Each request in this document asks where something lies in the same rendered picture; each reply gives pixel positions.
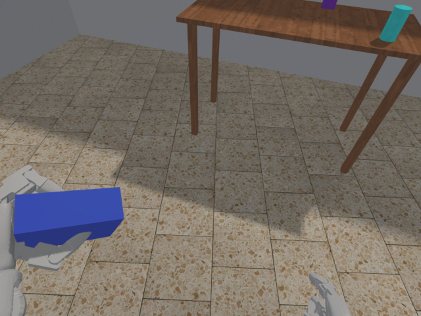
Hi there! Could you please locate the sponge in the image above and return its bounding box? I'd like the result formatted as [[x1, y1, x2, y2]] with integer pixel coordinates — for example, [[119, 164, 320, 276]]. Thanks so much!
[[14, 187, 124, 248]]

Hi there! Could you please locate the robot right hand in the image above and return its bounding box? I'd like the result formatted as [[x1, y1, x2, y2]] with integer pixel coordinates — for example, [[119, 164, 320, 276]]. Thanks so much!
[[303, 272, 351, 316]]

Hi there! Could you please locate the left robot forearm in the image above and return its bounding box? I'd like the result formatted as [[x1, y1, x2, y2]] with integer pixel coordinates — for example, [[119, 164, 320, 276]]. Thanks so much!
[[0, 269, 27, 316]]

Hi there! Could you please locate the robot left hand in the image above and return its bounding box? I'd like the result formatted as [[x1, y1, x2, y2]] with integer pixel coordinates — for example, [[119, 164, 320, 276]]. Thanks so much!
[[0, 165, 91, 271]]

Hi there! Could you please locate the table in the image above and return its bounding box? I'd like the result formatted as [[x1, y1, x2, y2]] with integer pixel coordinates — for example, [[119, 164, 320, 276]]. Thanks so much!
[[176, 0, 421, 174]]

